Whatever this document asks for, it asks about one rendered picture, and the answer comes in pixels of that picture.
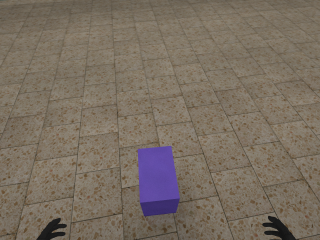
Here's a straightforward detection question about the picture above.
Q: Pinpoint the robot left hand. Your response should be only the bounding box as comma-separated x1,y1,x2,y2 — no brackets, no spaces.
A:
36,218,67,240

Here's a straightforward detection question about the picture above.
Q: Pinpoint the robot right hand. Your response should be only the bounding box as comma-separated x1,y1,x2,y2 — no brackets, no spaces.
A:
262,216,296,240

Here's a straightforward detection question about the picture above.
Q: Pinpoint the carton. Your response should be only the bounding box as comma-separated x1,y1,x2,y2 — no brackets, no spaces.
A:
138,146,180,217

